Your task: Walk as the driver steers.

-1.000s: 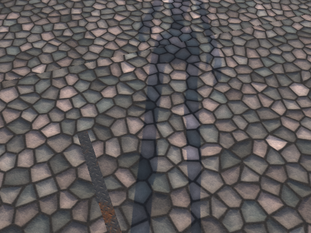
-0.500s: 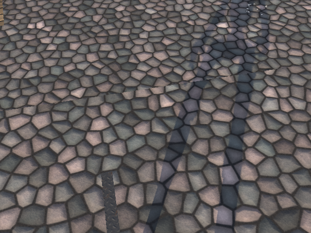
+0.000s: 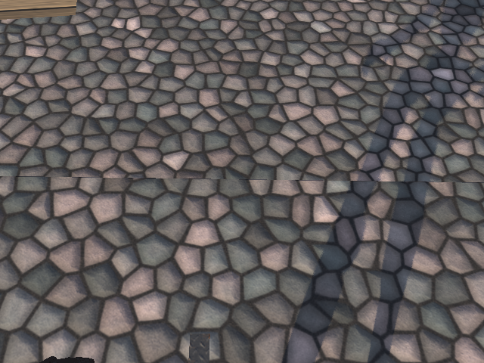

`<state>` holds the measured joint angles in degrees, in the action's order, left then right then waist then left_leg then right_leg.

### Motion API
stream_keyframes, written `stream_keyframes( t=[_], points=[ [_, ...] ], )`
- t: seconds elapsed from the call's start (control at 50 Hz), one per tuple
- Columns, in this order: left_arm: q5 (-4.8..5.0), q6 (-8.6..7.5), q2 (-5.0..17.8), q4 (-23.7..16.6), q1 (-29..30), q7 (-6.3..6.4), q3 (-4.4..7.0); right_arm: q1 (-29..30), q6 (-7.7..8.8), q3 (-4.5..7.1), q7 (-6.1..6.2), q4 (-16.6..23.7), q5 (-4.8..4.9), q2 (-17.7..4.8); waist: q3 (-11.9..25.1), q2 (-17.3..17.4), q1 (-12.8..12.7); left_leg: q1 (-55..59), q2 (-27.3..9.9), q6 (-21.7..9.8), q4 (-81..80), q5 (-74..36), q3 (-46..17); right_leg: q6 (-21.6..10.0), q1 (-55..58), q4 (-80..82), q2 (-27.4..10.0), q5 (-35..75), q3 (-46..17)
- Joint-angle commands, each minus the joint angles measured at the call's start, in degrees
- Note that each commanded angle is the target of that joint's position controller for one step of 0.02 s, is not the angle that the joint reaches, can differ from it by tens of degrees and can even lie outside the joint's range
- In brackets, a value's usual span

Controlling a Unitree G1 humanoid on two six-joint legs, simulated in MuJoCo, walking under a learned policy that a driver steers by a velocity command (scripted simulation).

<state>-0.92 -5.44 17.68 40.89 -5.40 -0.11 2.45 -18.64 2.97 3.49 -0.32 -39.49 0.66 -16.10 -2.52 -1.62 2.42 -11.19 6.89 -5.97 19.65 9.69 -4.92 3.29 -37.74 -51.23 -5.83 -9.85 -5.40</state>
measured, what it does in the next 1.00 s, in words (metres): walks ahead: right foot, then left foot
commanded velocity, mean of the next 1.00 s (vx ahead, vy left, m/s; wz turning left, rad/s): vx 0.50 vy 0.00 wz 0.27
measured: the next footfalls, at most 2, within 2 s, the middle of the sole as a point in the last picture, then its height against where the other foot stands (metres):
right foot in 0.22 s outside the picture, level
left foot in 0.70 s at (172, 346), level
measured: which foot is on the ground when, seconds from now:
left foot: down 0.00-0.22, up 0.24-0.68, down 0.70-1.00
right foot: up 0.00-0.20, down 0.22-0.72, up 0.74-1.00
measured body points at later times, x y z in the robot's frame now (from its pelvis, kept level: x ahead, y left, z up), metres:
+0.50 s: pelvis +0.28 -0.04 +0.00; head +0.31 -0.04 +0.45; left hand +0.24 +0.24 -0.12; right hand +0.52 -0.24 -0.09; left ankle +0.33 +0.13 -0.69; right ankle +0.28 -0.15 -0.75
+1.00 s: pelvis +0.52 +0.08 +0.00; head +0.53 +0.10 +0.45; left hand +0.61 +0.38 -0.11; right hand +0.64 -0.18 -0.11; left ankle +0.47 +0.16 -0.75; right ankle +0.69 -0.05 -0.68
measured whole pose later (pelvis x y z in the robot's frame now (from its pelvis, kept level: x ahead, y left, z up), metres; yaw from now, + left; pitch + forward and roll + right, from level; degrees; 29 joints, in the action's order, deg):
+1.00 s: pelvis +0.52 +0.08 +0.00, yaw +15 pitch +1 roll +1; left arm 0.7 -3.2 17.5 45.3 -8.5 -0.9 2.8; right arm -20.6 4.4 3.0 -0.9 -44.1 -0.6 -15.4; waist -0.6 -2.9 2.7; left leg -5.6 3.5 -3.6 14.9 10.5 3.1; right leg 1.1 -38.9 -50.0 -6.6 -4.0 -2.7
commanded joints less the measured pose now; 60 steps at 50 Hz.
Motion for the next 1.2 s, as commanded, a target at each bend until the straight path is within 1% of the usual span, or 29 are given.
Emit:
stream_keyframes(
  t=[0.02, 0.12, 0.16, 0.2, 0.22, 0.24, 0.26, 0.28, 0.3, 0.32, 0.34, 0.38, 0.46, 0.5, 0.58, 0.64, 0.66, 0.68, 0.7, 0.72, 0.74, 0.76, 0.78, 0.8, 0.82, 0.9, 1.04, 1.14, 1.2],
  points=[
    [0.07, -0.37, 2.2, -3.8, 3.7, -0.13, 0.25, 0.9, 0.45, 2.86, 1.13, 3.7, 0.41, -10.2, 2.6, 5.3, 0.0, -4.7, -10.7, -7.6, -5.7, -12.1, -8.3, 1.3, 6.7, 12.5, 3.5, 11.9, 2.9],
    [1.2, -1.41, 4.7, -5.6, 8.4, -1.13, 1.1, -2.6, -0.37, 2.9, 1.37, 1.9, 0.92, -9.8, 2.8, 7.1, 1.6, 1.1, -13.2, -5.6, -0.4, -4.8, -15.5, -0.3, 9.8, 22.2, 5.8, 13.0, 0.6],
    [1.39, -1.99, 6.1, -5.4, 6.6, -1.35, 1.87, -1.9, -0.73, 3.01, 1.58, 2.0, 0.74, -9.7, 2.9, 8.8, 0.1, 3.6, -14.6, -4.9, 2.9, -5.3, -18.9, -2.0, 12.0, 23.4, 5.8, 7.8, 0.2],
    [0.99, -2.6, 8.0, -3.4, -2.0, -0.9, 3.27, -0.5, -0.92, 2.28, 1.45, 2.6, 0.46, -7.5, 6.9, 9.1, -4.6, 2.0, -11.3, -2.4, 11.4, -9.3, -17.7, -5.1, 24.9, 26.5, 4.9, 7.0, 1.1],
    [0.0, -2.76, 11.0, -2.7, -10.4, -0.4, 4.15, -0.6, -0.72, 0.96, 1.22, 3.7, -0.28, -4.1, 14.8, 3.8, -8.1, -4.5, -7.9, -0.2, 26.5, -3.1, -13.3, -8.8, 39.5, 25.3, -4.3, 3.7, -7.3],
    [-0.47, -1.88, 15.3, -0.7, -15.7, -0.49, 5.27, -8.9, -0.26, -0.14, 1.14, 5.2, 1.2, -0.8, 21.9, -15.7, -4.7, -25.2, 0.1, 3.9, 45.1, 23.1, -5.6, -18.5, 58.2, 30.0, -17.1, -8.5, -33.8],
    [1.08, -1.57, 10.2, -1.2, -15.0, -0.85, 4.3, -9.0, -0.21, 0.71, 1.39, 3.8, 1.79, -6.7, 18.9, -12.2, -5.8, -33.0, -4.6, 4.8, 53.4, 23.6, -6.5, -18.2, 57.1, 33.2, -18.5, -21.4, -40.4],
    [1.2, -1.22, 6.7, -1.6, -13.1, -0.65, 3.33, -2.8, -0.43, 1.58, 1.39, 4.1, 1.39, -9.7, 11.6, -6.6, -7.6, -34.7, -6.3, 5.2, 55.4, 18.0, -5.7, -15.7, 50.4, 34.2, -15.6, -20.9, -31.9],
    [0.6, -0.83, 5.6, -1.6, -10.7, -0.66, 2.8, 0.6, -0.57, 1.54, 1.5, 4.6, 0.63, -9.3, 7.4, -2.7, -6.9, -33.0, -8.0, 5.5, 54.5, 13.9, -3.8, -14.3, 43.5, 34.8, -12.9, -13.8, -24.5],
    [0.33, -0.59, 4.5, -1.1, -9.3, -0.71, 2.38, 3.1, -0.34, 1.52, 1.33, 5.4, -0.02, -8.3, 3.9, -2.1, -6.1, -32.0, -9.2, 5.5, 51.9, 11.3, -3.7, -14.2, 37.9, 36.0, -10.6, -7.3, -19.5],
    [-0.07, -0.67, 3.7, -0.7, -8.7, -0.67, 1.96, 3.2, -0.28, 1.46, 0.95, 5.7, 0.27, -7.1, 2.9, -3.3, -4.7, -29.4, -10.5, 5.3, 49.9, 9.8, -3.5, -13.9, 34.3, 37.3, -8.9, -3.1, -15.5],
    [0.44, -1.01, 3.2, 0.4, -8.8, -0.78, 1.89, 2.3, -0.42, 0.97, 0.51, 5.4, 0.77, -4.9, 2.7, -4.7, -3.5, -27.1, -11.1, 5.3, 45.6, 9.5, -2.2, -14.8, 31.7, 39.5, -7.3, 1.5, -10.9],
    [1.37, -1.06, 6.5, 2.4, -9.6, -0.7, 2.71, 7.4, -0.02, -0.35, -0.01, 6.8, -0.32, -2.6, 1.7, -2.7, -3.8, -27.7, -12.6, 6.2, 32.9, 3.0, 0.6, -16.5, 31.2, 42.3, -7.8, 10.1, -5.0],
    [1.69, -0.63, 7.4, 3.1, -10.2, -0.67, 2.82, 10.7, 0.58, -0.83, -0.53, 7.3, -0.17, -2.0, 1.3, -2.6, -5.0, -25.3, -12.5, 6.2, 25.4, -3.2, 2.3, -15.6, 30.7, 42.7, -6.4, 11.7, -1.4],
    [2.51, 0.23, 8.9, 5.5, -14.3, -0.75, 2.9, 17.2, 1.08, -0.87, -1.34, 8.8, 0.54, -2.4, 0.3, -2.9, -7.3, -21.2, -10.6, 5.7, 16.0, -8.1, 4.5, -14.1, 32.7, 41.5, -6.9, 12.2, 0.8],
    [2.94, 1.15, 10.0, 6.9, -15.4, -0.59, 3.16, 18.3, 1.22, -0.25, -1.74, 9.8, 0.63, -3.9, -0.1, -3.7, -6.1, -18.7, -9.4, 3.5, 11.9, -4.4, 5.0, -12.8, 36.5, 38.7, -9.2, 15.6, 0.5],
    [3.05, 1.49, 10.5, 7.1, -14.7, -0.46, 3.22, 15.7, 1.25, 0.3, -1.7, 9.2, 0.4, -4.8, 1.2, -3.7, -3.9, -14.0, -8.3, 2.4, 9.9, -4.1, 6.1, -12.0, 36.7, 35.3, -8.8, 21.6, 1.4],
    [3.13, 1.74, 10.1, 7.1, -14.4, -0.29, 2.98, 9.8, 1.15, 1.36, -1.44, 7.3, -0.01, -6.4, 4.7, -2.9, -0.6, -5.0, -6.7, 1.0, 7.9, -4.8, 7.5, -10.7, 35.6, 28.1, -6.8, 29.5, 3.8],
    [2.48, 1.71, 8.3, 6.9, -14.6, -0.08, 2.21, 1.4, 0.92, 2.78, -0.88, 5.0, -0.24, -9.3, 10.3, -1.5, 3.2, 8.1, -8.4, -0.8, 8.5, -5.5, 5.6, -8.7, 30.1, 16.9, -4.0, 28.6, 6.4],
    [0.92, 0.99, 3.4, 4.7, -17.5, -0.16, 0.44, -6.4, 0.45, 4.0, -0.13, 4.4, -1.54, -15.1, 19.4, 9.5, 4.2, 28.6, -23.4, -7.8, 9.0, -3.5, -15.4, -4.7, 11.4, -5.1, 1.9, 8.8, 9.3],
    [1.34, -0.04, 2.2, 4.8, -18.9, -0.28, -0.22, -7.8, 0.28, 3.66, -0.37, 3.7, -0.53, -14.4, 24.5, 17.6, 3.5, 33.3, -29.9, -13.2, -0.2, 5.0, -35.8, -3.6, -0.5, -17.9, 7.5, -22.5, 3.4],
    [2.78, -0.61, 7.5, 4.2, -15.4, -0.65, 1.35, -5.2, 0.49, 2.34, -0.7, 3.6, -0.19, -10.7, 17.1, 12.2, 3.7, 27.9, -28.2, -11.1, -1.9, 10.0, -31.7, -4.2, -6.4, -22.7, 4.1, -21.4, 0.1],
    [3.39, -0.84, 7.7, 3.0, -11.4, -0.82, 1.4, -2.0, 0.67, 1.68, -0.79, 3.9, -0.15, -8.8, 10.8, 10.0, 2.6, 20.9, -25.7, -9.5, -2.6, 8.2, -23.8, -4.8, -7.5, -21.9, 1.6, -16.6, 1.6],
    [2.65, -0.7, 6.9, 2.8, -9.7, -0.63, 1.37, 1.1, 0.88, 1.18, -1.03, 3.8, -0.51, -7.3, 6.8, 6.6, 0.9, 13.8, -23.2, -8.6, -4.2, 3.6, -18.4, -4.7, -5.9, -18.6, -0.2, -12.3, 2.3],
    [1.85, -0.19, 6.5, 3.0, -9.9, -0.53, 1.65, 3.5, 1.27, 0.77, -1.2, 3.9, -0.84, -5.8, 4.9, 6.9, -1.0, 8.6, -21.1, -7.8, -5.9, -1.0, -14.6, -4.4, -2.8, -15.3, -1.7, -9.1, 1.8],
    [1.42, 1.85, 3.5, 3.5, -10.4, -0.37, 1.22, 4.3, 2.62, 1.19, -1.06, 2.2, -0.87, -6.4, 3.1, 6.3, -3.8, 1.4, -19.4, -8.9, -10.7, -9.9, -7.4, -2.3, 1.0, -9.1, -2.2, -2.4, 2.3],
    [2.06, 1.76, 1.2, 0.5, 0.9, -1.63, 0.19, 0.1, 2.81, 1.97, 0.21, -2.2, -1.11, -8.9, -0.8, 4.6, 0.4, 4.2, -19.1, -5.5, -13.0, -10.4, 4.2, -2.9, 0.5, 11.2, 0.2, 16.3, 2.7],
    [1.99, 1.79, 1.4, -3.3, 6.4, -3.21, 0.15, -2.9, 1.52, 2.47, 0.63, -5.4, -0.21, -9.3, -2.6, 3.9, 2.1, 14.4, -22.5, -3.8, -9.0, -14.3, 7.2, -5.8, -3.2, 16.9, 1.5, 11.2, 3.8],
    [1.99, 1.82, 2.8, -4.8, 5.0, -4.08, 1.06, -1.9, 0.23, 3.08, 1.29, -5.6, 0.12, -10.9, -0.2, 5.8, 0.2, 18.0, -22.6, -1.5, -0.9, -34.2, 9.7, -8.4, 1.9, 18.3, 4.7, 2.4, 8.3]
  ],
)
Velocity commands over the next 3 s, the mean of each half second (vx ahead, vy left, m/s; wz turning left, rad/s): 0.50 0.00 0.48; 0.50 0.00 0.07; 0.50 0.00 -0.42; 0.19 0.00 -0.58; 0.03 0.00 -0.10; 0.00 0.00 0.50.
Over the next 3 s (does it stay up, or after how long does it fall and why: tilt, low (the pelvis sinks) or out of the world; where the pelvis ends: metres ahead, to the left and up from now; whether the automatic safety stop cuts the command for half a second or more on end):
stays up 0.90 0.11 0.00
